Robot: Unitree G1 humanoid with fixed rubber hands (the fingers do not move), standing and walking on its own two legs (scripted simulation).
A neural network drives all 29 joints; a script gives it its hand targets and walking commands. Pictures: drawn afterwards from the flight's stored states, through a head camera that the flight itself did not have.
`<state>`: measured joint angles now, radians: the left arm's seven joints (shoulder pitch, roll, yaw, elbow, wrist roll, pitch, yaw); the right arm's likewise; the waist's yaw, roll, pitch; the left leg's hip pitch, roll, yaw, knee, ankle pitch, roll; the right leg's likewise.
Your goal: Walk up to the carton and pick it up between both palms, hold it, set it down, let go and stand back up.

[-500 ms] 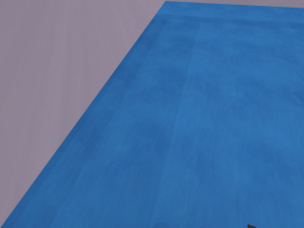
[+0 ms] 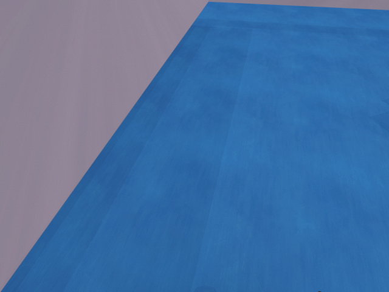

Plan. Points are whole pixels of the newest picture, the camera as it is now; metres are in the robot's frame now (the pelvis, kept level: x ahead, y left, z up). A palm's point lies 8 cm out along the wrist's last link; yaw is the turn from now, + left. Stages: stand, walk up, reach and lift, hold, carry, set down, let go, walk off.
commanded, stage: stand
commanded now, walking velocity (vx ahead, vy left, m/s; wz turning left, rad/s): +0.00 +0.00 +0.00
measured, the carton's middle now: out of the picture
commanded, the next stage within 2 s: none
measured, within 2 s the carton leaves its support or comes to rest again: neither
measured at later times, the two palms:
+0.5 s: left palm out of the picture +0.10 +0.25 -0.10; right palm out of the picture +0.08 -0.26 -0.10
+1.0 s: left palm out of the picture +0.10 +0.26 -0.10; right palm out of the picture +0.08 -0.26 -0.10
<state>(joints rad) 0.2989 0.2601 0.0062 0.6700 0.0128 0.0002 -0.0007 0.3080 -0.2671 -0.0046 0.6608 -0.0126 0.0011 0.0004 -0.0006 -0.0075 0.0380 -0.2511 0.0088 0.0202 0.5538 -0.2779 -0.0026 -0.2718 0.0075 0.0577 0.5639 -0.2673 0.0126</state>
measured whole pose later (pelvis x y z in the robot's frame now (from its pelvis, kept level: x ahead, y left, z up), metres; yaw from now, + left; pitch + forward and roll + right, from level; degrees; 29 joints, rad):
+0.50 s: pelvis +0.00 +0.00 +0.00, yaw -1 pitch -1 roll +0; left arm 0.30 0.26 0.01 0.68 0.01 0.00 0.00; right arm 0.31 -0.27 0.00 0.67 -0.01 0.00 0.00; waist 0.00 -0.01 0.04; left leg -0.24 0.01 0.03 0.55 -0.28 0.00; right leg -0.27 0.01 0.07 0.56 -0.26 0.02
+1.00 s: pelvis +0.00 +0.00 +0.00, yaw -2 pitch -1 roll +0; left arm 0.30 0.26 0.01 0.69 0.01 0.00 0.00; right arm 0.32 -0.27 0.00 0.69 -0.01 0.00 0.00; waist 0.00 -0.01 0.04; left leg -0.24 0.01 0.04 0.54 -0.28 0.00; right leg -0.27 0.02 0.09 0.55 -0.26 0.02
